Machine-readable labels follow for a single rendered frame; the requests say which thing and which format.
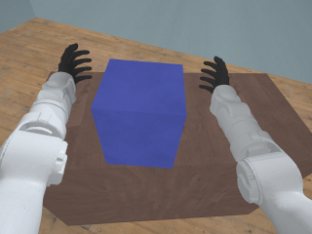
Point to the left robot upper arm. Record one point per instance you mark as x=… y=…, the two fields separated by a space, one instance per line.
x=31 y=163

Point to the robot right hand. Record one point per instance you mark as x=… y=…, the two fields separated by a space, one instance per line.
x=220 y=76

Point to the robot left hand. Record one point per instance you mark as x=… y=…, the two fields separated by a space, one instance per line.
x=68 y=62

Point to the carton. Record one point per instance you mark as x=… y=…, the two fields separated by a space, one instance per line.
x=139 y=112

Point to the robot left forearm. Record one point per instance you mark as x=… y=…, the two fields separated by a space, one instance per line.
x=50 y=111

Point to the pedestal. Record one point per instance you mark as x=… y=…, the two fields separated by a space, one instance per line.
x=203 y=181

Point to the robot right forearm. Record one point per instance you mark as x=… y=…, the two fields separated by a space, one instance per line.
x=244 y=134

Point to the right robot upper arm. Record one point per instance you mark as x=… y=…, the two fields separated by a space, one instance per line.
x=272 y=181

